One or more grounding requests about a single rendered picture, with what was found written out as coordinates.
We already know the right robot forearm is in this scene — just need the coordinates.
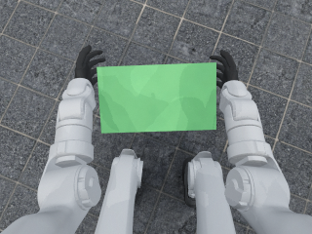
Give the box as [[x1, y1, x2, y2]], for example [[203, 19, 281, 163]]
[[219, 80, 291, 199]]

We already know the robot left upper arm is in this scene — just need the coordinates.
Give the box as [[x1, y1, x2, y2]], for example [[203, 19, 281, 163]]
[[0, 164, 101, 234]]

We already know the carton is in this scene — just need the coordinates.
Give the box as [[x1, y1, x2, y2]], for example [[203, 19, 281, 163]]
[[97, 62, 216, 134]]

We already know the right robot foot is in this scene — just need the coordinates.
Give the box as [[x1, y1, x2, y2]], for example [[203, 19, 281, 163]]
[[182, 157, 196, 208]]

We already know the left robot forearm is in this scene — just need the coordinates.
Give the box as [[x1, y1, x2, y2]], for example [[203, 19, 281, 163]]
[[37, 78, 97, 206]]

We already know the robot left hand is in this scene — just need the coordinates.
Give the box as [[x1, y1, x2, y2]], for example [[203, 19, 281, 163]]
[[74, 45, 106, 87]]

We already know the left robot shin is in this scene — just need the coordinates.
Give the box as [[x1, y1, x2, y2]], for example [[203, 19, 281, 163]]
[[110, 148, 137, 194]]

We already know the robot right hand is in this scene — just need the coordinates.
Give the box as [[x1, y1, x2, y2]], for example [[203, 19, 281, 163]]
[[210, 50, 239, 89]]

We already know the robot right upper arm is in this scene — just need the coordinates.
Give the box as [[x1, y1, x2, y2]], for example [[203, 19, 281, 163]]
[[224, 165, 312, 234]]

